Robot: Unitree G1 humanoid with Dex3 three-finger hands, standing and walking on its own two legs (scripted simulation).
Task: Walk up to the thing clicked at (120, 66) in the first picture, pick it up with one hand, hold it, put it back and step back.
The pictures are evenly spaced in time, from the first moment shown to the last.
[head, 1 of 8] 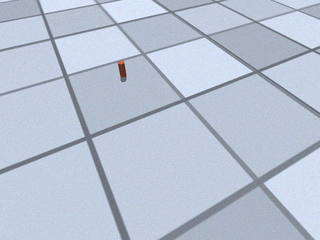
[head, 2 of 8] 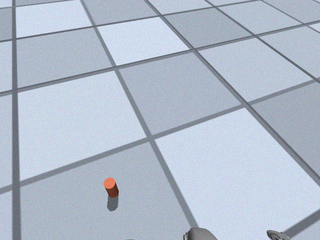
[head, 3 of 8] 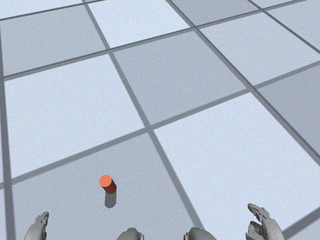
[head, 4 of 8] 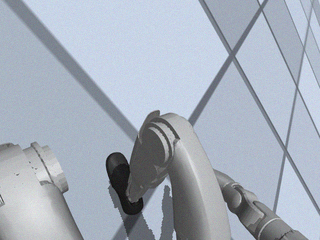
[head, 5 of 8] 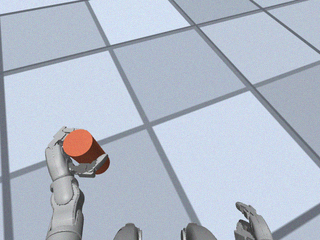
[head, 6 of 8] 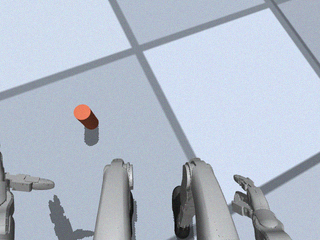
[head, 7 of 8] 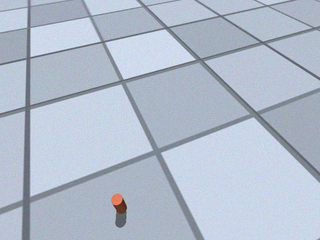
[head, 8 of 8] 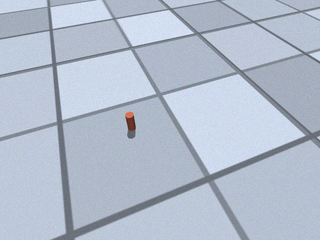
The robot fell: no
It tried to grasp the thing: yes
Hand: left
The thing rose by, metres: 0.68
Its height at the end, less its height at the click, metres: +0.00
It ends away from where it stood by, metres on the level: 0.01
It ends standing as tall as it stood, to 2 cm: yes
